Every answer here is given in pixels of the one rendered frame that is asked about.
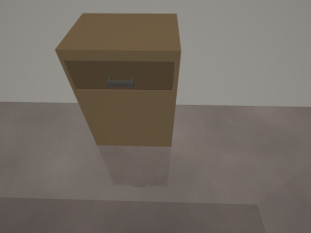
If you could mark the handle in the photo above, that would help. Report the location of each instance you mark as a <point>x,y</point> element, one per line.
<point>120,83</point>

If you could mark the cabinet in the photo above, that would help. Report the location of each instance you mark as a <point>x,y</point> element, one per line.
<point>125,117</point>

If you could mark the drawer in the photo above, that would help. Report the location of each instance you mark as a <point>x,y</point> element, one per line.
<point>148,75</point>

